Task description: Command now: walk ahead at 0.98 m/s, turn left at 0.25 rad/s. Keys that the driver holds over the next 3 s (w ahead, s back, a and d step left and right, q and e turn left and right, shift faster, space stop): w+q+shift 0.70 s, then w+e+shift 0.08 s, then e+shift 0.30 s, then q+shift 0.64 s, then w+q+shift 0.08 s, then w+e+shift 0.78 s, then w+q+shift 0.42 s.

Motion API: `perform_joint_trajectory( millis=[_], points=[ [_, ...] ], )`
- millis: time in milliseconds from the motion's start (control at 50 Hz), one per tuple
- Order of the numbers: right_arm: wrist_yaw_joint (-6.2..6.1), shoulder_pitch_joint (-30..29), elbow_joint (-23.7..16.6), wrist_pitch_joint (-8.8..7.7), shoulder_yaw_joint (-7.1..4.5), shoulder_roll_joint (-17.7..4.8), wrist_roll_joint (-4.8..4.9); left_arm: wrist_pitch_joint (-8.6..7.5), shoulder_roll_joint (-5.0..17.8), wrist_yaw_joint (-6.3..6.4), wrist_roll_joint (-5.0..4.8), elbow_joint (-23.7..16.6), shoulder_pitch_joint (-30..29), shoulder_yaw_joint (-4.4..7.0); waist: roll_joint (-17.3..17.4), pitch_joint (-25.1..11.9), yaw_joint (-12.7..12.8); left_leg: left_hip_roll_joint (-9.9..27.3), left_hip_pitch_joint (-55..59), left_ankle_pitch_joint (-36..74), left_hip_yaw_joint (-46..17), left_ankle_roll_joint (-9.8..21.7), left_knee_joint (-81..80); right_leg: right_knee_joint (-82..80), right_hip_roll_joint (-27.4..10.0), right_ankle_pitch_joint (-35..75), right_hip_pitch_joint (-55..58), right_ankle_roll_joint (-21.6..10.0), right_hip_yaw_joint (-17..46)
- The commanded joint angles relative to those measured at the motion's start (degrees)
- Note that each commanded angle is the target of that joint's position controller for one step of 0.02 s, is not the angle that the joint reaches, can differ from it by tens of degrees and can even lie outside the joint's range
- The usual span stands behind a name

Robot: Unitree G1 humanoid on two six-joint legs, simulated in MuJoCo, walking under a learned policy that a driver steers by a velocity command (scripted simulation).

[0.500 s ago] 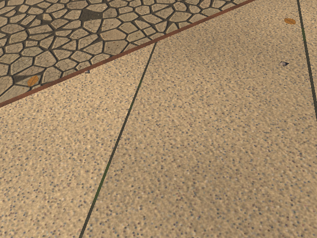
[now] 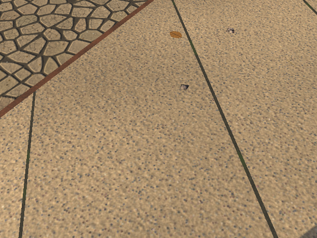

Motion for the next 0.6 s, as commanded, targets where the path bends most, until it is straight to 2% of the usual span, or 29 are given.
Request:
perform_joint_trajectory(
  millis=[20,60,100,140,180,200,220,240,260,280,300,320,340,360,380,420,480,520,540,560,580,600],
  points=[
    [-0.07,2.7,-1.66,-1.77,0.32,-2.41,0.73,-0.04,-0.2,-0.39,1.28,-7.7,-2.07,-1.74,4.28,2.0,3.84,15.16,4.65,-5.49,-28.7,12.41,-18.58,-7.99,-6.44,-1.78,-13.21,3.1,2.5],
    [-0.38,2.15,-2.96,-1.78,-0.16,-3.98,0.61,-0.09,0.04,-0.93,0.38,-10.86,-7.97,-2.91,3.38,3.81,3.79,13.87,-1.9,-3.18,-24.31,11.75,-21.89,-20.23,-7.29,3.92,-8.33,5.08,0.6],
    [0.1,0.78,-4.45,-1.72,-1.13,-6.61,0.82,-0.29,-0.2,-1.77,-1.16,-12.04,-11.65,-3.72,4.69,3.99,3.2,10.82,-10.27,0.37,-19.47,9.6,-24.51,-30.7,-4.31,10.4,6.0,6.06,-2.88],
    [0.91,3.03,-4.63,-1.86,-1.6,-8.07,1.67,-0.34,1.35,-1.39,-1.71,-12.01,-12.28,-3.34,4.5,3.2,2.25,11.97,-7.83,6.96,-19.9,8.6,-23.82,-34.54,-2.77,15.83,11.32,6.31,-3.82],
    [1.12,5.78,-3.87,-1.5,-1.68,-8.28,2.22,-0.58,3.14,-0.32,-1.34,-11.77,-11.51,-2.53,3.15,1.37,2.16,12.0,-0.41,15.4,-19.67,6.77,-16.99,-40.67,-1.5,14.74,13.96,5.83,-3.89],
    [1.15,6.94,-3.39,-1.27,-1.84,-8.91,2.29,-0.81,4.4,0.43,-0.98,-10.35,-7.3,-1.73,1.8,-1.79,3.92,10.09,2.02,23.88,-17.92,5.62,-8.47,-43.13,0.29,11.72,19.5,5.11,-4.72],
    [1.31,6.9,-3.38,-1.26,-2.08,-9.52,2.55,-1.16,6.14,1.34,-0.46,-8.52,-0.12,-0.72,0.8,-6.54,7.36,7.25,-0.23,26.87,-15.36,4.44,3.92,-42.8,-0.84,9.4,29.11,4.29,-4.27],
    [1.38,4.57,-5.05,-1.69,-1.51,-7.3,3.12,-1.33,10.57,2.7,0.5,-7.83,10.42,0.83,-1.57,-13.01,12.94,4.61,-9.12,17.31,-12.54,2.88,20.98,-44.62,-12.06,-3.6,41.24,2.0,6.92],
    [0.83,7.53,-7.74,-1.68,0.5,1.23,4.99,-0.76,14.84,3.38,2.24,-7.27,15.76,2.0,-12.9,-20.79,11.36,0.74,-22.94,-14.44,-6.93,1.9,39.0,-52.39,-29.2,-22.63,52.38,-2.02,32.52],
    [0.25,6.35,-8.64,-0.71,0.61,-1.26,4.07,-0.11,13.0,3.25,0.81,-6.8,12.87,2.35,-12.99,-18.31,9.21,4.27,-29.03,-10.34,-5.11,2.72,46.96,-57.47,-29.62,-30.77,46.38,-4.42,43.19],
    [0.38,1.58,-8.42,0.2,0.25,-2.71,2.68,-0.17,7.46,2.9,0.1,-7.4,8.32,1.26,-6.17,-9.78,8.37,7.08,-31.16,-5.78,-4.41,2.82,47.99,-57.41,-26.38,-25.94,39.32,-3.53,33.97],
    [1.05,-1.31,-8.62,0.66,0.23,-2.37,1.81,-0.48,4.6,2.39,-0.3,-6.69,6.79,0.63,-2.22,-5.27,7.55,8.85,-30.45,-3.39,-4.3,2.46,45.93,-57.71,-23.73,-14.74,33.54,-2.81,24.73],
    [1.67,-2.68,-8.87,1.28,0.21,-1.66,1.26,-0.72,3.3,2.21,-0.25,-5.85,6.41,0.32,-2.38,-2.86,6.25,9.93,-29.11,-2.74,-4.23,2.02,44.5,-58.56,-21.39,-6.33,29.58,-1.75,18.13],
    [2.31,-3.24,-9.42,2.16,0.35,-0.45,0.52,-1.11,2.34,2.2,-0.79,-4.41,7.35,0.03,-3.6,-0.83,4.94,10.9,-28.66,-2.55,-4.2,1.66,43.8,-59.52,-19.66,-1.59,26.77,-0.73,12.71],
    [2.69,-4.93,-10.48,2.94,0.63,0.64,0.23,-1.63,1.7,1.92,-1.46,-3.01,8.47,-0.03,-4.65,0.47,4.29,11.77,-29.33,-2.23,-3.81,1.51,43.29,-59.85,-19.09,4.07,25.67,-0.06,8.82],
    [3.44,-9.16,-13.03,3.92,1.0,1.27,-0.09,-2.41,0.58,1.47,-2.32,-1.01,10.12,-0.19,-4.21,1.27,3.47,12.29,-32.46,0.42,-2.78,1.44,43.26,-60.58,-18.61,15.15,26.38,0.43,2.35],
    [4.51,-15.13,-16.77,3.88,1.8,0.63,-0.08,-3.09,1.61,1.65,-2.2,0.32,8.25,-0.06,-3.89,3.1,1.47,12.05,-30.19,9.13,-0.42,1.82,35.49,-63.08,-16.02,24.86,22.96,1.88,-8.39],
    [5.4,-19.33,-18.24,3.86,2.4,-0.25,0.07,-3.08,3.41,1.93,-2.17,1.12,7.89,0.23,-1.54,5.59,1.4,10.58,-24.06,13.9,4.18,3.02,24.69,-65.97,-13.78,28.03,20.34,3.07,-14.69],
    [5.75,-21.38,-18.88,3.83,2.77,-0.21,0.05,-3.01,4.61,2.1,-2.14,1.63,8.84,0.37,-0.6,6.74,1.71,9.28,-20.29,14.82,7.09,4.09,19.68,-66.08,-13.3,33.88,19.95,3.55,-17.18],
    [5.83,-22.19,-18.96,3.8,2.88,-0.68,0.06,-2.9,5.99,2.31,-2.1,2.02,10.28,0.57,-0.34,6.49,1.78,6.94,-16.03,14.85,9.84,5.11,16.64,-64.14,-13.11,46.13,21.03,3.99,-18.71],
    [5.65,-21.11,-18.43,3.76,2.7,-1.71,0.12,-2.5,7.84,2.62,-2.06,2.12,11.99,0.92,-1.13,4.63,1.07,4.31,-12.68,13.68,11.83,6.03,15.38,-60.13,-13.46,60.12,24.33,4.37,-19.29],
    [5.32,-17.97,-17.69,3.69,2.37,-2.98,0.24,-1.79,10.12,3.11,-1.94,1.89,12.54,1.44,-3.03,2.04,-1.12,2.36,-8.74,11.23,12.44,6.92,14.49,-54.18,-14.59,70.85,27.04,4.72,-19.23]
  ],
)
Next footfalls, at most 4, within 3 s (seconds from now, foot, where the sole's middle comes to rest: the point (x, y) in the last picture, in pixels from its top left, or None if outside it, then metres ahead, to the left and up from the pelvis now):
0.24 right None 0.39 -0.14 -0.77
0.68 left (119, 186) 0.72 0.19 -0.77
1.08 right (98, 124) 1.09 0.31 -0.77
1.70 left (58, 157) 0.89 0.49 -0.77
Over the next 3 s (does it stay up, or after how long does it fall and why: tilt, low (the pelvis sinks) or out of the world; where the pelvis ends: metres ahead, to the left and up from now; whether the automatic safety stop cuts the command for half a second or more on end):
stays up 1.59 1.09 -0.10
